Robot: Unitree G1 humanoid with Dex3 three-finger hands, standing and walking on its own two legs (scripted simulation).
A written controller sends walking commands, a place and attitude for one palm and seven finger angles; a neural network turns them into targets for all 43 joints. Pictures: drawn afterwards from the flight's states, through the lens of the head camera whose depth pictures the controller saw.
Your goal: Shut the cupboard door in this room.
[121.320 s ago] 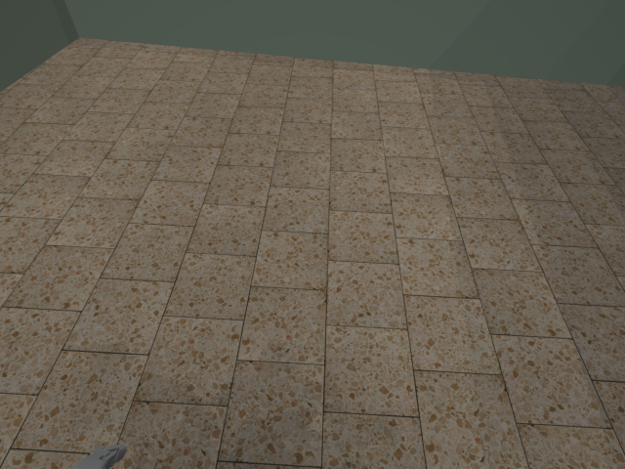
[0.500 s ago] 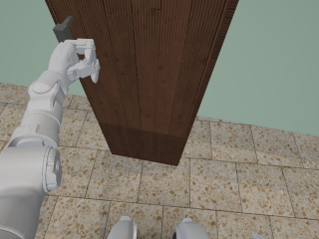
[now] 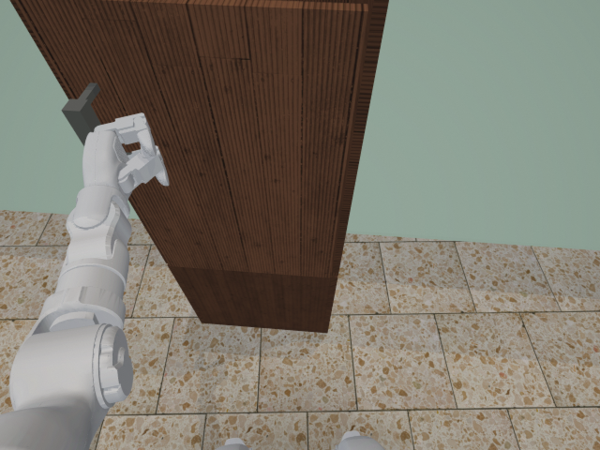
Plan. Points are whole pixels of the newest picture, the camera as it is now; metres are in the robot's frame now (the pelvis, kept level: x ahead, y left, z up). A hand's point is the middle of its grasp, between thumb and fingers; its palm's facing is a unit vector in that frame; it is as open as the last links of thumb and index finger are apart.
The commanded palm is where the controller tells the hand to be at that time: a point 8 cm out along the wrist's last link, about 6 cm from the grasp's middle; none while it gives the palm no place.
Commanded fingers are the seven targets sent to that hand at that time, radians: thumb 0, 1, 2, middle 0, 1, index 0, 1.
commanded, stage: pull the fist back off the door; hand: left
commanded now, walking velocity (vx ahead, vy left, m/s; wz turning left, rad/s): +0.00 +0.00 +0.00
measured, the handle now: (105, 137) +0.53 +0.24 +0.13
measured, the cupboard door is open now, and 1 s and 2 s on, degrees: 0 0 0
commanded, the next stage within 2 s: draw the hand back to the body in 0.34 s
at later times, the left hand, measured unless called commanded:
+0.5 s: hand (143, 203) +0.40 +0.17 +0.13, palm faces +0.02 -1.00 -0.01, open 3.1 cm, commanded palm +0.36 +0.22 +0.13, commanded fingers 0.00 0.90 0.90 -1.30 -1.50 -1.30 -1.50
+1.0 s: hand (66, 262) +0.30 +0.21 +0.17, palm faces +0.07 -0.99 -0.08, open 3.1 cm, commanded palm +0.26 +0.26 +0.17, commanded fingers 0.00 0.90 0.90 -1.08 -1.26 -1.08 -1.26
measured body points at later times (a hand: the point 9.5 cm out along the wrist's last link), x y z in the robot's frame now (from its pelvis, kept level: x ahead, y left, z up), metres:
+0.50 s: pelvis +0.04 +0.01 +0.02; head +0.06 +0.00 +0.47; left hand +0.39 +0.22 +0.13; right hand +0.25 -0.21 -0.06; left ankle +0.04 +0.13 -0.70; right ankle +0.02 -0.13 -0.70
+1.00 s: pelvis +0.03 +0.00 +0.03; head +0.00 -0.03 +0.48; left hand +0.29 +0.26 +0.17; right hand +0.21 -0.24 -0.05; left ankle +0.04 +0.13 -0.70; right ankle +0.02 -0.13 -0.70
